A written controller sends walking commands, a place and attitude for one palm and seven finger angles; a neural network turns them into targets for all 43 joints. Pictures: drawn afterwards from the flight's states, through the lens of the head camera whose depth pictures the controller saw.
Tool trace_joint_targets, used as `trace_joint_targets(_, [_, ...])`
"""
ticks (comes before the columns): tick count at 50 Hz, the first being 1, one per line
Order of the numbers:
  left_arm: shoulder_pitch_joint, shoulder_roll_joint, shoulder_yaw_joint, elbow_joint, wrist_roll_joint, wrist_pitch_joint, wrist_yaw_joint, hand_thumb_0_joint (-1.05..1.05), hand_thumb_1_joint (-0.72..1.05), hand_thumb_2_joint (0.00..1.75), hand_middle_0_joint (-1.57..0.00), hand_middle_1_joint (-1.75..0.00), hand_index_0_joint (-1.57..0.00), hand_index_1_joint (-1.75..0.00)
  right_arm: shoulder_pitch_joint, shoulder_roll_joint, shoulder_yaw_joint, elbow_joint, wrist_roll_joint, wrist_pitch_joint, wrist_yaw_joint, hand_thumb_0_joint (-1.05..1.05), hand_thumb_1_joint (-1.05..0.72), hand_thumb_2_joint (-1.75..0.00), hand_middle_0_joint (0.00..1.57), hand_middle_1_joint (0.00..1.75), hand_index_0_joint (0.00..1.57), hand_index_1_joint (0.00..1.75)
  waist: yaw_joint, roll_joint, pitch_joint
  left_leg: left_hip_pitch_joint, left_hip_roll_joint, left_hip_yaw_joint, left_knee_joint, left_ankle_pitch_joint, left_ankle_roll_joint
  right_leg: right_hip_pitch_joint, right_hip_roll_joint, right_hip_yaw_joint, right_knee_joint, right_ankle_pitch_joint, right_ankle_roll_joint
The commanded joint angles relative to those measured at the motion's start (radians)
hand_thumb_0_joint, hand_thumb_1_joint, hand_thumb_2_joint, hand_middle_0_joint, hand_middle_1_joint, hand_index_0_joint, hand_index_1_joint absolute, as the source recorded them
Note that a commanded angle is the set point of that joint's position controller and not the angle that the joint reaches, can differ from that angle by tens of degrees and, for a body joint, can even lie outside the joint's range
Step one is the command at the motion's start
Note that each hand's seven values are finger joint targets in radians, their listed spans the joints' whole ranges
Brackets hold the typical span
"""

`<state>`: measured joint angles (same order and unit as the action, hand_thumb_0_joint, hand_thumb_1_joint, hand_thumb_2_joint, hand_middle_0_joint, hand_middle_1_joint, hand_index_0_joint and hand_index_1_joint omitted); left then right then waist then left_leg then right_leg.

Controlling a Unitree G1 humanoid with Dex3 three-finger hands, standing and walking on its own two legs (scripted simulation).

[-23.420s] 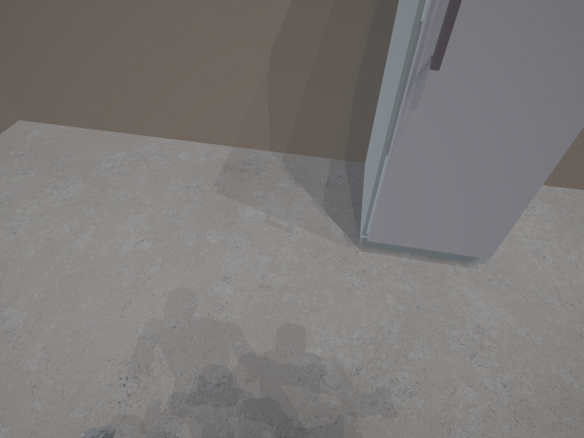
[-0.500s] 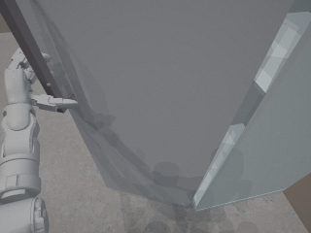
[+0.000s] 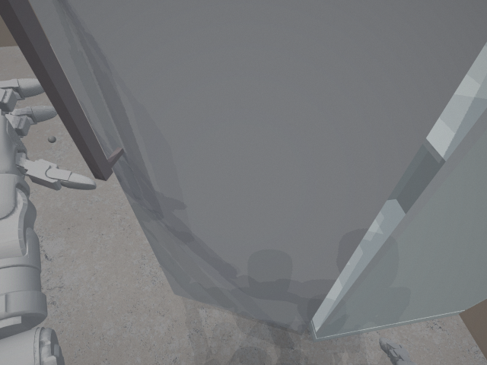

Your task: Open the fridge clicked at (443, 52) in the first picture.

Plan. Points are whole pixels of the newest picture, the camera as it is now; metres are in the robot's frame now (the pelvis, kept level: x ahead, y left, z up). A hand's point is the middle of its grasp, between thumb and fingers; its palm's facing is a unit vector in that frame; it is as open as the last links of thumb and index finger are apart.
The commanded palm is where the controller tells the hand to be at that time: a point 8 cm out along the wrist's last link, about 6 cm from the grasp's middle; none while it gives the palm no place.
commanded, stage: slip the hand off the handle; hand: left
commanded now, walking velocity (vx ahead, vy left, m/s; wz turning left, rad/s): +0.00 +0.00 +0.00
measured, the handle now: (76, 93) +0.41 +0.27 +0.24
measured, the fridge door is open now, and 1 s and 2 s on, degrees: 65 65 65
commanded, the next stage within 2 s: draw the hand back to the body in 1.04 s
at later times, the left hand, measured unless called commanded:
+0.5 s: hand (19, 143) +0.35 +0.34 +0.20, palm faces +0.38 -0.90 -0.20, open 14.7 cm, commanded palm +0.30 +0.38 +0.19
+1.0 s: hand out of the picture +0.27 +0.35 +0.19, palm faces +0.41 -0.89 -0.19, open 14.7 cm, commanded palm +0.22 +0.39 +0.19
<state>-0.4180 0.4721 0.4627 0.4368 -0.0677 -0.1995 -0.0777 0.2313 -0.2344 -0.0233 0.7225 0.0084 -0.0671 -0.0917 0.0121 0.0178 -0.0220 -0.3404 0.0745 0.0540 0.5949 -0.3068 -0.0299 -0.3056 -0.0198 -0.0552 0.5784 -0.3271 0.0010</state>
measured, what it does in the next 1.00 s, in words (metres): stands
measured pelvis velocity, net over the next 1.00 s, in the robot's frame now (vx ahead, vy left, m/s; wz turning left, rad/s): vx -0.02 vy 0.01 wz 0.02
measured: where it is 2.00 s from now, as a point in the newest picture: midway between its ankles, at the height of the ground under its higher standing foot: outside the picture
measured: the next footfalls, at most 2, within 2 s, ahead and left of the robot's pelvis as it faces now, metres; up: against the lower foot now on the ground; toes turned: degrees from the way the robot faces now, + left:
none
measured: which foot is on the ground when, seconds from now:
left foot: down 0.00-1.00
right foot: down 0.00-1.00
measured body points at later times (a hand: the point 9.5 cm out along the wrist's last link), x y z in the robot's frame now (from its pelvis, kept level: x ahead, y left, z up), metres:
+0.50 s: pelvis -0.03 +0.02 -0.01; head +0.00 +0.02 +0.44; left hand +0.33 +0.39 +0.21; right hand +0.02 -0.26 -0.12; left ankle +0.00 +0.14 -0.73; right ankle -0.02 -0.12 -0.73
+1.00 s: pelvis -0.02 +0.01 +0.00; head -0.02 +0.01 +0.45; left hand +0.24 +0.40 +0.20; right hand +0.15 -0.23 -0.09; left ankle +0.00 +0.14 -0.73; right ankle -0.02 -0.12 -0.73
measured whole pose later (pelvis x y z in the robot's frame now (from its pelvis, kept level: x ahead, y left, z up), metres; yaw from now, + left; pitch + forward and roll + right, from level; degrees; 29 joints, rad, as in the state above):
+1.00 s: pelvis -0.02 +0.01 +0.00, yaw +1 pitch +1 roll -1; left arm -0.21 0.51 0.53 0.29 -0.20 -0.19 -0.22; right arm 0.19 -0.25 0.03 0.69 0.03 -0.11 -0.15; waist 0.05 0.02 -0.01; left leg -0.36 0.06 0.03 0.65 -0.30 -0.01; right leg -0.30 -0.03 -0.07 0.60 -0.31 0.01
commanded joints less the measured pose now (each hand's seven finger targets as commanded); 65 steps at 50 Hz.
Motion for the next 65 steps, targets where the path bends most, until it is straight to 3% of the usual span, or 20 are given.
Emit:
trace_joint_targets(1, [-0.378,0.312,0.055,-0.168,-0.026,-0.066,-0.029,0.0,-0.55,0.2,-0.25,-1.15,-0.25,-1.15,0.033,-0.157,-0.047,-0.085,0.011,-0.037,-0.02,0.0,-0.9,-0.9,0.2,0.3,0.2,0.3,-0.025,0.049,-0.248,0.126,-0.054,-0.004,-0.025,0.365,0.042,0.054,0.035,0.028,-0.047,0.396,-0.007])
trace_joint_targets(4, [-0.438,0.385,0.097,-0.087,-0.029,-0.069,-0.048,0.0,-0.55,0.2,-0.25,-1.15,-0.25,-1.15,0.046,-0.171,-0.044,-0.072,0.01,-0.034,-0.03,0.0,-0.9,-0.9,0.2,0.3,0.2,0.3,-0.034,0.035,-0.223,0.089,-0.055,-0.01,-0.026,0.297,0.043,0.028,0.032,0.029,-0.058,0.327,-0.007])
trace_joint_targets(6, [-0.5,0.359,0.056,-0.088,-0.03,-0.092,-0.061,0.0,-0.55,0.2,-0.25,-1.15,-0.25,-1.15,0.05,-0.163,-0.041,-0.075,0.011,-0.038,-0.029,0.0,-0.9,-0.9,0.2,0.3,0.2,0.3,-0.042,0.074,-0.247,0.096,-0.056,-0.015,-0.024,0.278,0.042,0.012,0.033,0.032,-0.06,0.289,-0.009])
trace_joint_targets(10, [-0.536,0.429,0.095,-0.034,-0.021,-0.149,-0.067,0.0,-0.55,0.2,-0.25,-1.15,-0.25,-1.15,0.08,-0.175,-0.044,-0.064,0.006,-0.04,-0.03,0.0,-0.9,-0.9,0.2,0.3,0.2,0.3,-0.038,0.086,-0.287,0.081,-0.054,-0.029,-0.016,0.256,0.041,0.002,0.038,0.032,-0.049,0.248,-0.012])
trace_joint_targets(12, [-0.539,0.438,0.101,0.027,-0.023,-0.164,-0.073,0.0,-0.55,0.2,-0.25,-1.15,-0.25,-1.15,0.09,-0.178,-0.044,-0.057,0.007,-0.039,-0.029,0.0,-0.9,-0.9,0.2,0.3,0.2,0.3,-0.043,0.068,-0.267,0.061,-0.053,-0.033,-0.016,0.221,0.043,-0.015,0.041,0.032,-0.051,0.212,-0.012])
trace_joint_targets(15, [-0.516,0.501,0.146,0.047,-0.023,-0.178,-0.086,0.0,-0.55,0.2,-0.25,-1.15,-0.25,-1.15,0.1,-0.187,-0.044,-0.063,0.007,-0.03,-0.029,0.0,-0.9,-0.9,0.2,0.3,0.2,0.3,-0.028,0.096,-0.294,0.054,-0.052,-0.036,-0.018,0.229,0.042,-0.003,0.04,0.031,-0.037,0.219,-0.013])
trace_joint_targets(17, [-0.516,0.496,0.14,0.067,-0.029,-0.178,-0.097,0.0,-0.55,0.2,-0.25,-1.15,-0.25,-1.15,0.107,-0.188,-0.043,-0.068,0.011,-0.027,-0.028,0.0,-0.9,-0.9,0.2,0.3,0.2,0.3,-0.03,0.094,-0.281,0.046,-0.051,-0.037,-0.021,0.212,0.043,-0.015,0.044,0.029,-0.038,0.199,-0.014])
trace_joint_targets(20, [-0.406,0.451,0.121,-0.006,-0.046,-0.178,-0.109,0.0,-0.55,0.2,-0.25,-1.15,-0.25,-1.15,0.092,-0.183,-0.044,-0.101,0.016,-0.026,-0.024,0.0,-0.9,-0.9,0.2,0.3,0.2,0.3,-0.005,0.124,-0.306,0.068,-0.051,-0.04,-0.024,0.222,0.041,0.003,0.047,0.027,-0.026,0.199,-0.019])
trace_joint_targets(25, [-0.276,0.463,0.182,-0.052,-0.089,-0.145,-0.108,0.0,-0.55,0.2,-0.25,-1.15,-0.25,-1.15,0.07,-0.19,-0.041,-0.121,0.023,-0.029,-0.029,0.0,-0.9,-0.9,0.2,0.3,0.2,0.3,0.002,0.037,-0.224,0.015,-0.048,-0.044,-0.037,0.152,0.044,-0.007,0.047,0.021,-0.029,0.148,-0.011])
trace_joint_targets(32, [-0.282,0.412,0.142,-0.255,-0.085,-0.131,-0.076,0.0,-0.55,0.2,-0.25,-1.15,-0.25,-1.15,0.018,-0.171,-0.026,-0.138,0.017,-0.057,-0.045,0.0,-0.9,-0.9,0.2,0.3,0.2,0.3,-0.001,0.14,-0.229,0.062,-0.045,-0.058,-0.059,0.115,0.035,-0.023,0.054,0.016,-0.037,0.093,-0.017])
trace_joint_targets(40, [-0.177,0.393,0.155,-0.304,-0.123,-0.076,-0.104,0.0,-0.55,0.2,-0.25,-1.15,-0.25,-1.15,-0.035,-0.165,-0.011,-0.135,0.023,-0.078,-0.063,0.0,-0.9,-0.9,0.2,0.3,0.2,0.3,0.006,0.108,-0.191,0.077,-0.046,-0.053,-0.065,0.134,0.031,0.003,0.044,0.012,-0.058,0.118,-0.016])
trace_joint_targets(47, [-0.079,0.335,0.13,-0.359,-0.154,-0.049,-0.133,0.0,-0.55,0.2,-0.25,-1.15,-0.25,-1.15,-0.076,-0.161,-0.003,-0.147,0.025,-0.093,-0.069,0.0,-0.9,-0.9,0.2,0.3,0.2,0.3,0.014,0.07,-0.178,0.101,-0.05,-0.051,-0.061,0.174,0.029,0.021,0.039,0.007,-0.064,0.161,-0.012])
trace_joint_targets(50, [-0.053,0.37,0.166,-0.413,-0.162,-0.047,-0.139,0.0,-0.55,0.2,-0.25,-1.15,-0.25,-1.15,-0.089,-0.161,-0.002,-0.153,0.022,-0.096,-0.072,0.0,-0.9,-0.9,0.2,0.3,0.2,0.3,0.026,0.092,-0.198,0.114,-0.053,-0.047,-0.056,0.204,0.029,0.047,0.034,0.009,-0.06,0.196,-0.013])
trace_joint_targets(51, [-0.018,0.338,0.148,-0.427,-0.167,-0.045,-0.144,0.0,-0.55,0.2,-0.25,-1.15,-0.25,-1.15,-0.097,-0.154,0.001,-0.159,0.022,-0.098,-0.07,0.0,-0.9,-0.9,0.2,0.3,0.2,0.3,0.031,0.106,-0.197,0.123,-0.056,-0.046,-0.056,0.218,0.029,0.053,0.035,0.009,-0.059,0.209,-0.014])
trace_joint_targets(55, [-0.05,0.37,0.173,-0.435,-0.179,-0.047,-0.152,0.0,-0.55,0.2,-0.25,-1.15,-0.25,-1.15,-0.1,-0.16,0.001,-0.142,0.021,-0.104,-0.079,0.0,-0.9,-0.9,0.2,0.3,0.2,0.3,0.017,0.092,-0.175,0.117,-0.057,-0.041,-0.051,0.213,0.031,0.043,0.031,0.012,-0.069,0.215,-0.009])
trace_joint_targets(58, [-0.076,0.348,0.147,-0.411,-0.179,-0.048,-0.159,0.0,-0.55,0.2,-0.25,-1.15,-0.25,-1.15,-0.107,-0.156,0.006,-0.135,0.021,-0.109,-0.085,0.0,-0.9,-0.9,0.2,0.3,0.2,0.3,0.011,0.1,-0.155,0.108,-0.061,-0.041,-0.055,0.182,0.029,0.033,0.029,0.013,-0.077,0.18,-0.009])
trace_joint_targets(59, [-0.016,0.317,0.098,-0.281,-0.259,0.093,-0.241,0.0,-0.55,0.2,-0.25,-1.15,-0.25,-1.15,-0.131,-0.175,0.006,-0.138,0.056,-0.108,-0.092,0.0,-0.9,-0.9,0.2,0.3,0.2,0.3,0.013,0.101,-0.207,0.148,-0.056,-0.045,-0.085,0.167,0.033,0.114,0.012,0.022,-0.104,0.202,-0.016])
trace_joint_targets(61, [-0.071,0.385,0.129,-0.43,-0.295,0.218,-0.312,0.0,-0.55,0.2,-0.25,-1.15,-0.25,-1.15,-0.162,-0.175,0.007,-0.183,0.074,-0.12,-0.107,0.0,-0.9,-0.9,0.2,0.3,0.2,0.3,0.032,0.131,-0.253,0.198,-0.063,-0.047,-0.089,0.23,0.045,0.165,0.006,0.024,-0.117,0.281,-0.012])
trace_joint_targets(63, [-0.02,0.408,0.141,-0.452,-0.311,0.315,-0.361,0.0,-0.55,0.2,-0.25,-1.15,-0.25,-1.15,-0.167,-0.177,0.019,-0.211,0.08,-0.127,-0.111,0.0,-0.9,-0.9,0.2,0.3,0.2,0.3,0.035,0.111,-0.231,0.205,-0.067,-0.054,-0.096,0.275,0.05,0.182,0.006,0.016,-0.122,0.328,-0.011])
trace_joint_targets(65, [0.054,0.438,0.169,-0.483,-0.332,0.358,-0.407,0.0,-0.55,0.2,-0.25,-1.15,-0.25,-1.15,-0.16,-0.177,0.028,-0.233,0.085,-0.128,-0.098,0.0,-0.9,-0.9,0.2,0.3,0.2,0.3,0.04,0.09,-0.202,0.201,-0.07,-0.059,-0.095,0.317,0.053,0.198,0.005,0.014,-0.123,0.385,-0.009])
